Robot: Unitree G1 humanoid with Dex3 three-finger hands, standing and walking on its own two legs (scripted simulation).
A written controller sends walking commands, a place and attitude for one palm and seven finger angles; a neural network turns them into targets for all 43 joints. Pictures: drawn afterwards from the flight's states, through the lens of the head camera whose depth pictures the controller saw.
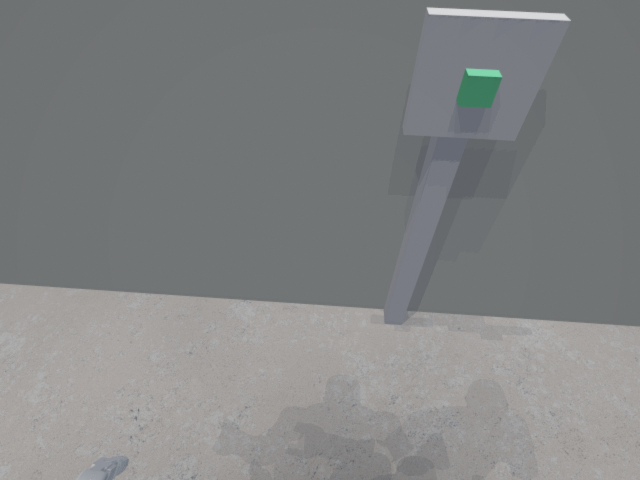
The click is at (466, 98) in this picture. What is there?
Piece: button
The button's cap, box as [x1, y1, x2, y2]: [456, 68, 501, 107]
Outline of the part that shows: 466,68 456,98 458,105 490,107 501,79 500,73 498,70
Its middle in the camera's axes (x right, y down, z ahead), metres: +0.27 -0.26 +0.67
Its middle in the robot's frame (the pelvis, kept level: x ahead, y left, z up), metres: +0.71 -0.23 +0.15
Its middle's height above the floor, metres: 0.92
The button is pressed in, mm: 0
